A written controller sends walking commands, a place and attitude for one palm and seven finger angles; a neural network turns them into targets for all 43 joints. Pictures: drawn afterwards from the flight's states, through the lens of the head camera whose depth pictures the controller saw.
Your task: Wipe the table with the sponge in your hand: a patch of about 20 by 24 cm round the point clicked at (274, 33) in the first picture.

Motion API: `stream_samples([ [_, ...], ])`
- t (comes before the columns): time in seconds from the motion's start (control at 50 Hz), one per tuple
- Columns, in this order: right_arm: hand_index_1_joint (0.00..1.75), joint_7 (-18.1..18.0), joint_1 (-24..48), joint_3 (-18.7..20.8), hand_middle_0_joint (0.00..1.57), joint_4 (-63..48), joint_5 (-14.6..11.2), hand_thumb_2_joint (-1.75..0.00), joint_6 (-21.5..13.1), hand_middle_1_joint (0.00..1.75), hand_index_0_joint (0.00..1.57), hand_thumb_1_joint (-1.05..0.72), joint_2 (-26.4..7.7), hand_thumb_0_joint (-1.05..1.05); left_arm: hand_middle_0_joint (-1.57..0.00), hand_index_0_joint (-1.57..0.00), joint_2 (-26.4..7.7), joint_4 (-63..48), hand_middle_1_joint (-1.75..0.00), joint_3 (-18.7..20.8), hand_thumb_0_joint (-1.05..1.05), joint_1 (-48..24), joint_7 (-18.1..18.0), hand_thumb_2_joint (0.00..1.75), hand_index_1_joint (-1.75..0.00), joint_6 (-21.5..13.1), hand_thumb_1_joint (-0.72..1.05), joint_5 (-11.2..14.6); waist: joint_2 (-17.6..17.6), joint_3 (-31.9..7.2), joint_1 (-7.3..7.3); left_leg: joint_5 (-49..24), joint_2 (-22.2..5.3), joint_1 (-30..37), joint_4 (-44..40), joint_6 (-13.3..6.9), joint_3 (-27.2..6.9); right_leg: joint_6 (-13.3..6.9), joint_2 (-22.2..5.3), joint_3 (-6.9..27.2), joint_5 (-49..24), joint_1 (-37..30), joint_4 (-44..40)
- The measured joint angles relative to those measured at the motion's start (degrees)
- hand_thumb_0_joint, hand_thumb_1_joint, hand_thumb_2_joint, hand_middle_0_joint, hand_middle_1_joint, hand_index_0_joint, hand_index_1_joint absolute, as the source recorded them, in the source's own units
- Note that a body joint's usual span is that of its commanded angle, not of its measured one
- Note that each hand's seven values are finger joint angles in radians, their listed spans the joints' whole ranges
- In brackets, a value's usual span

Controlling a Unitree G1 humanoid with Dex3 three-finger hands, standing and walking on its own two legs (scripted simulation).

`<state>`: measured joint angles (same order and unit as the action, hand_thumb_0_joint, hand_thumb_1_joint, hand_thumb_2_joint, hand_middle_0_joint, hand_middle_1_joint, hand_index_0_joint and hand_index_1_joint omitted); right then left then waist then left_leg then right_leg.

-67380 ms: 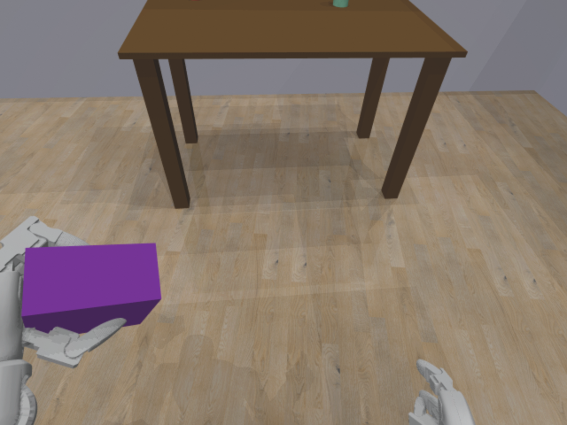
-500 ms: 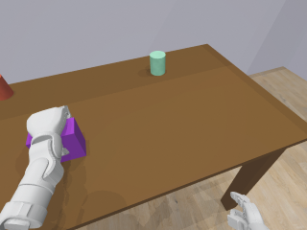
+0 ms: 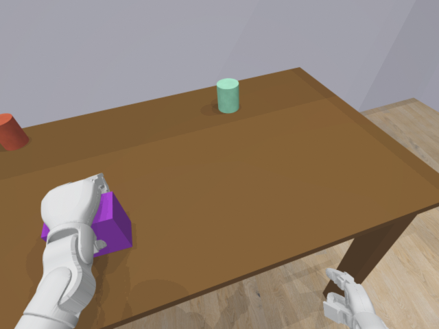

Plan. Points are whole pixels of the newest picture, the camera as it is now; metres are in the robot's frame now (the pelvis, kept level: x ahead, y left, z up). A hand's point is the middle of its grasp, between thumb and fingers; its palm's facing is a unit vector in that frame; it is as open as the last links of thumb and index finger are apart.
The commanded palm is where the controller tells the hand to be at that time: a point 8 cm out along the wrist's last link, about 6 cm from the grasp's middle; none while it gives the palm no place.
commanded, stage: wipe back along the first lane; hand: left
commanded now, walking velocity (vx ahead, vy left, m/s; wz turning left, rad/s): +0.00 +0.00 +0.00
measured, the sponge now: (95, 232) +0.27 +0.29 +0.03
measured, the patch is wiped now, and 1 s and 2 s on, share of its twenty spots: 1.00 1.00 1.00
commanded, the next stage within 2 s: lift the sponge slowly off the table in 0.54 s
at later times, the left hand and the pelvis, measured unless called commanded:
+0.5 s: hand (91, 244) +0.22 +0.25 +0.09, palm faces +0.10 -0.10 -0.99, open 10.3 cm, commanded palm +0.17 +0.24 +0.12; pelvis -0.01 -0.01 +0.00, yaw -1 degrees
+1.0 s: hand (91, 257) +0.20 +0.24 +0.09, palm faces +0.09 -0.14 -0.99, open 10.2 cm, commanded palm +0.16 +0.23 +0.14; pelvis -0.02 -0.02 +0.00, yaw -1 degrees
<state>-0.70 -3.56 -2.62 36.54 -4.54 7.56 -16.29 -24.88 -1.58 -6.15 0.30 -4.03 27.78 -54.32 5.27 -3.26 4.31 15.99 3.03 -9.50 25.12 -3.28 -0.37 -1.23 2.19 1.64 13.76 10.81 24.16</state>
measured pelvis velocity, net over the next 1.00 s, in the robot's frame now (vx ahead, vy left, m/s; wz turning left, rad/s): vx -0.02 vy -0.02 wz -0.02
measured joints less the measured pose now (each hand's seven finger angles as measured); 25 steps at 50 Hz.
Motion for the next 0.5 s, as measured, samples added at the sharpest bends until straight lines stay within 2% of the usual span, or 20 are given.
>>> stream_samples([
  [0.5,0.3,0.89,1.44,-0.03,0.2,0.59,0.03,-0.9,0.1,0.3,0.2,-0.91,0.56,0.01,-0.64,-0.69,1.16,-11.24,-1.39,-0.71,0.0,11.85,-1.44,1.04,-1.37,0.53,-0.49,0.59,0.76,0.37,0.65,0.05,-0.73,1.34,0.73,0.67,0.91,-0.65,0.8,0.85,0.08,-0.59,1.63],
])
